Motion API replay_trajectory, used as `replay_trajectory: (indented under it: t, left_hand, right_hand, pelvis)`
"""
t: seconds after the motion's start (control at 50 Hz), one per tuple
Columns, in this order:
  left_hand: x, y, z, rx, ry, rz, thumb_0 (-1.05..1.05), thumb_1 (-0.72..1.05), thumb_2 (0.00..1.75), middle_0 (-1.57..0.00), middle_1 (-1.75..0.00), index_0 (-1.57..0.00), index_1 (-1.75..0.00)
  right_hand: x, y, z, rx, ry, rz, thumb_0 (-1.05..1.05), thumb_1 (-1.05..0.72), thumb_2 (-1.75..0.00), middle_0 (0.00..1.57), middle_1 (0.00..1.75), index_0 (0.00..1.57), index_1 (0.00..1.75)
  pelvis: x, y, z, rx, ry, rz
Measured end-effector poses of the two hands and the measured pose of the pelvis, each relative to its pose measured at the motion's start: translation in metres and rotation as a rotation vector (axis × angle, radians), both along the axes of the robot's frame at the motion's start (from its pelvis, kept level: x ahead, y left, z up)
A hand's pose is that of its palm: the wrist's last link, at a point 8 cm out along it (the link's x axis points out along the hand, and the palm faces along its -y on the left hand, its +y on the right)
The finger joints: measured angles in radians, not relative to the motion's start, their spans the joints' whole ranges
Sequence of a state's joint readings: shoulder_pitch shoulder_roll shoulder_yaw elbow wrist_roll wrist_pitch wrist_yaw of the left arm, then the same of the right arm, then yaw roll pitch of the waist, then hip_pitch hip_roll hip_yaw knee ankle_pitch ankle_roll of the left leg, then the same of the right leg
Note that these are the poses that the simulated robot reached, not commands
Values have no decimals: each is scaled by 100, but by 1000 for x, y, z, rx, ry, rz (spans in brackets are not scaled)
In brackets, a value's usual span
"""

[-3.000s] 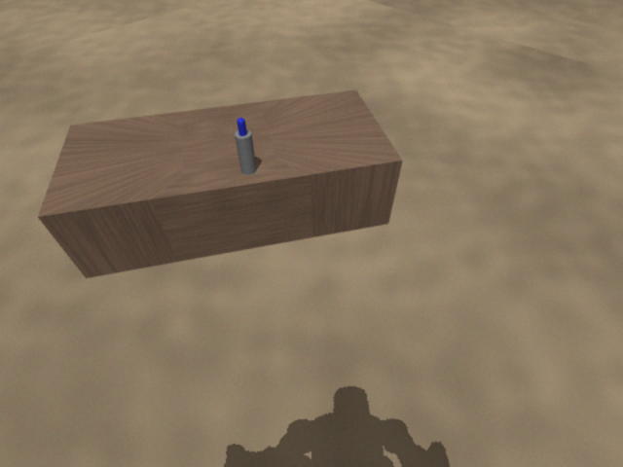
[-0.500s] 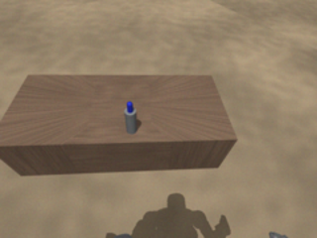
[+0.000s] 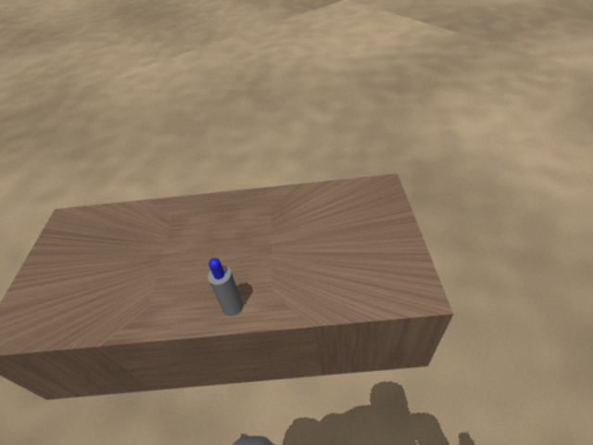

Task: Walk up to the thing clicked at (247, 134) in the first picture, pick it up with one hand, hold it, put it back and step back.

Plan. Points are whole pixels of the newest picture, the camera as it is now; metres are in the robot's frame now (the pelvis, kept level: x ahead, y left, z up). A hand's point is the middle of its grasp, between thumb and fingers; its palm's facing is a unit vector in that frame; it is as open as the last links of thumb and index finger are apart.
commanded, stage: walk up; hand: left
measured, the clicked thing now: (223, 285) +0.55 +0.26 -0.30
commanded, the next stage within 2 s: none
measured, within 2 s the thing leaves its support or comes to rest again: neither
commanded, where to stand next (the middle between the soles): +0.16 +0.04 m, yaw +2 degrees
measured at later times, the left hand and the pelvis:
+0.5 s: hand out of the picture +0.14 +0.27 -0.16, palm faces +0.00 -0.93 -0.36, open 7.4 cm; pelvis +0.07 +0.01 -0.01, yaw +2 degrees
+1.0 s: hand (140, 441) +0.17 +0.29 -0.14, palm faces -0.01 -0.93 -0.37, open 7.4 cm; pelvis +0.09 +0.02 +0.01, yaw +2 degrees
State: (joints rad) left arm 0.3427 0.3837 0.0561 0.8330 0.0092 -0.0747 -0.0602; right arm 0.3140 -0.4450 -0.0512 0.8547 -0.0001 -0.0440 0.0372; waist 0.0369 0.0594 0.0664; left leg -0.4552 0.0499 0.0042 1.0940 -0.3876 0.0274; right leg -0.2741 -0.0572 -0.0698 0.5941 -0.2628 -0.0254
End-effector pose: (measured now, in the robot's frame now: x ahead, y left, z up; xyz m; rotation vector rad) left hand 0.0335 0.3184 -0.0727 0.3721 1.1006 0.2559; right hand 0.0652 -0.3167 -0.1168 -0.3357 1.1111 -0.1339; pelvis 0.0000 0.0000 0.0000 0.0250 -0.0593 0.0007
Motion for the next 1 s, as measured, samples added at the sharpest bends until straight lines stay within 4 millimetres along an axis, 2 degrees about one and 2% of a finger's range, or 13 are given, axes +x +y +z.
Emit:
replay_trajectory:
  t: [0.14,0.2,0.28,0.34,0.42,0.52,0.6,0.68,0.86,1.0]
  left_hand:
    - [10,-5,-5,-8,75,16,1,90,90,-20,-30,-21,-30]
    - [21,-2,-15,-15,88,22,1,90,90,-20,-30,-21,-30]
    - [42,6,-39,-38,99,27,1,90,90,-20,-30,-21,-30]
    - [63,6,-50,-59,86,37,1,90,90,-20,-30,-21,-30]
    - [85,0,-51,-78,68,9,1,91,90,-20,-30,-20,-30]
    - [95,-2,-49,-51,45,0,1,90,90,-20,-30,-21,-30]
    - [86,-3,-41,-18,59,6,1,90,90,-20,-30,-21,-30]
    - [84,7,-36,2,87,17,1,90,90,-20,-30,-21,-30]
    - [108,17,-31,-15,74,3,1,90,90,-20,-30,-21,-30]
    - [128,11,-33,-51,64,-2,1,90,90,-20,-30,-20,-30]
  right_hand:
    - [44,2,10,5,23,32,1,-90,-90,20,30,20,30]
    - [64,5,10,-18,37,41,1,-90,-90,20,30,20,30]
    - [92,17,6,-49,23,43,1,-90,-90,20,30,20,30]
    - [108,30,8,-51,-1,58,1,-90,-90,20,30,20,30]
    - [121,38,14,-41,-36,52,1,-90,-90,21,30,20,30]
    - [134,32,7,-28,-65,48,1,-90,-90,21,30,20,30]
    - [137,30,1,-3,-53,21,1,-90,-90,21,30,20,30]
    - [132,30,-3,11,-35,5,1,-90,-90,21,30,20,30]
    - [103,38,-3,12,80,-28,1,-90,-90,20,30,20,30]
    - [99,41,5,4,115,-44,1,-90,-90,21,30,20,30]
  pelvis:
    - [34,-6,5,-24,18,11]
    - [48,-2,1,-35,20,20]
    - [64,8,-11,-37,21,39]
    - [67,13,-12,-27,13,40]
    - [71,14,-9,-39,15,38]
    - [74,10,-14,-35,14,31]
    - [77,7,-12,-50,6,30]
    - [80,10,-10,-34,7,34]
    - [84,19,-1,-33,9,26]
    - [92,20,6,-36,13,26]
